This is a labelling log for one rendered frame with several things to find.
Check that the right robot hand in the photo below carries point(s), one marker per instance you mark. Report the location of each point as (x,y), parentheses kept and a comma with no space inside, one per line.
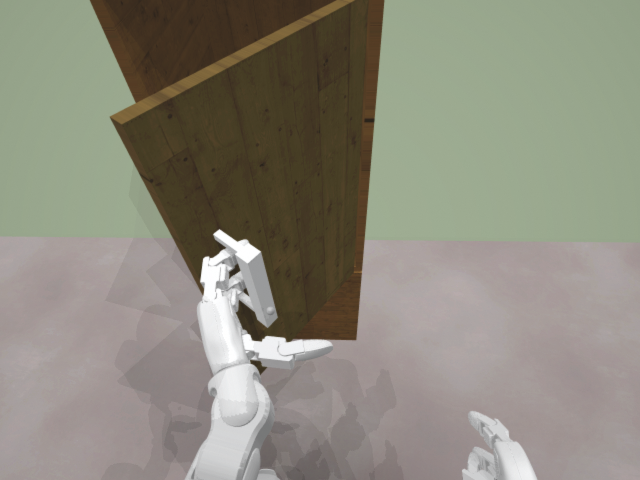
(509,461)

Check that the handle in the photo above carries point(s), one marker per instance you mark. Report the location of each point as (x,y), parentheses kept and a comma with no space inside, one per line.
(253,271)

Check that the left robot hand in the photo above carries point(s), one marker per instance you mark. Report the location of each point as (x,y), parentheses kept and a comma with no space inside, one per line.
(221,329)

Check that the cupboard door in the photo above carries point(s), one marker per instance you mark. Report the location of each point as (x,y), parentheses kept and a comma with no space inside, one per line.
(264,145)

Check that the robot left forearm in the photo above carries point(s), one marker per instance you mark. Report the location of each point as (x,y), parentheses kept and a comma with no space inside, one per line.
(242,416)

